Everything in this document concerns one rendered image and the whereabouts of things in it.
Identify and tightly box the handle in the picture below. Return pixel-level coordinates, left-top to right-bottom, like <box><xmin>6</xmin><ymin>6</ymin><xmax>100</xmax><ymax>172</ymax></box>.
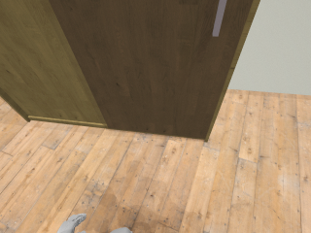
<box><xmin>212</xmin><ymin>0</ymin><xmax>227</xmax><ymax>37</ymax></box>

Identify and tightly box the left robot hand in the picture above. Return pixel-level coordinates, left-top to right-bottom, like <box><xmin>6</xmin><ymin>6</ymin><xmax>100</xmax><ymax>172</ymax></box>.
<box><xmin>56</xmin><ymin>213</ymin><xmax>86</xmax><ymax>233</ymax></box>

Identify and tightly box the wardrobe door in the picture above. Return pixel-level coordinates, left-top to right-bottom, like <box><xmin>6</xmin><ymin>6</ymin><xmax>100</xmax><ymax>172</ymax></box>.
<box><xmin>49</xmin><ymin>0</ymin><xmax>254</xmax><ymax>139</ymax></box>
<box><xmin>0</xmin><ymin>0</ymin><xmax>106</xmax><ymax>124</ymax></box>

